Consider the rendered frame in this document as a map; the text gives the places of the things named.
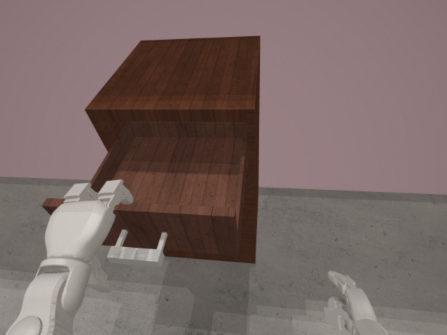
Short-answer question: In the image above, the robot left hand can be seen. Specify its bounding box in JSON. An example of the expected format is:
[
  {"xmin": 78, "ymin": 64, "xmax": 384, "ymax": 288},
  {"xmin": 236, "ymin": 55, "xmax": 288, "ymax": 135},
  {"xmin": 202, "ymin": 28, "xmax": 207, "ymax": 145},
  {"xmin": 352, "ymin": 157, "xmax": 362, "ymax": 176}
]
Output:
[{"xmin": 45, "ymin": 179, "xmax": 133, "ymax": 292}]

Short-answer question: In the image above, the robot left forearm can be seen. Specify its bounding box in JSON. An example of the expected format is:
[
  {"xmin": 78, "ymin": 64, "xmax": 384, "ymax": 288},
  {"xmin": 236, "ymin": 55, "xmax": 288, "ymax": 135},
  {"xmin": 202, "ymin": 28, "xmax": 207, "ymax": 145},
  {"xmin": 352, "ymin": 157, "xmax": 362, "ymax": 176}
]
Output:
[{"xmin": 6, "ymin": 257, "xmax": 91, "ymax": 335}]

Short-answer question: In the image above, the drawer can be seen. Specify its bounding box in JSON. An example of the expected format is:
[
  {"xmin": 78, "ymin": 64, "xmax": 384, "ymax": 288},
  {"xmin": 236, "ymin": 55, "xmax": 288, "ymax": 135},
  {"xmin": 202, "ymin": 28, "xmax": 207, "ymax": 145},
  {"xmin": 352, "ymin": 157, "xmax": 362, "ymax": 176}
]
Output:
[{"xmin": 42, "ymin": 121, "xmax": 248, "ymax": 255}]

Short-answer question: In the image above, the handle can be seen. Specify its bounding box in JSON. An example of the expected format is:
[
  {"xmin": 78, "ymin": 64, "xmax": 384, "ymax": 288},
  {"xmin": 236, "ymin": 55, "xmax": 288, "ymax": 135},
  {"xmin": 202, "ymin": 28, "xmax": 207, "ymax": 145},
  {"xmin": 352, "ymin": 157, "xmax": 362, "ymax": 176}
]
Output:
[{"xmin": 107, "ymin": 230, "xmax": 168, "ymax": 267}]

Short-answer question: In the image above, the cabinet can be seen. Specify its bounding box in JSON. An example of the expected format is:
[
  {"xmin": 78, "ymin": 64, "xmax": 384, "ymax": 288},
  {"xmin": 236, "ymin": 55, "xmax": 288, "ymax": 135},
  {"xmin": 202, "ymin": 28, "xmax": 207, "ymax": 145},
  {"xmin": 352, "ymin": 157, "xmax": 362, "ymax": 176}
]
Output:
[{"xmin": 85, "ymin": 36, "xmax": 261, "ymax": 264}]

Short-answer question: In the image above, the robot right forearm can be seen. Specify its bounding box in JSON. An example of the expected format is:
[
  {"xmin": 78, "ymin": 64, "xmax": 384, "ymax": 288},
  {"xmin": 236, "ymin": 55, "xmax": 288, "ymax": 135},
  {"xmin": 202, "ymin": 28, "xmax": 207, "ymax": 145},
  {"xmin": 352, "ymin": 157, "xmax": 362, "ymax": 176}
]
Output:
[{"xmin": 352, "ymin": 319, "xmax": 388, "ymax": 335}]

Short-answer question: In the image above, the robot right hand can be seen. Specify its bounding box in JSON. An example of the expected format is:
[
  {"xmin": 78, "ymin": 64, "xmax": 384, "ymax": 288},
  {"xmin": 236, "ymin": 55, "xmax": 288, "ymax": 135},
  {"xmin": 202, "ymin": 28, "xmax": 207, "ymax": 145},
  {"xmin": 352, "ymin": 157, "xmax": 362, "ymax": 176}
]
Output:
[{"xmin": 324, "ymin": 271, "xmax": 377, "ymax": 334}]

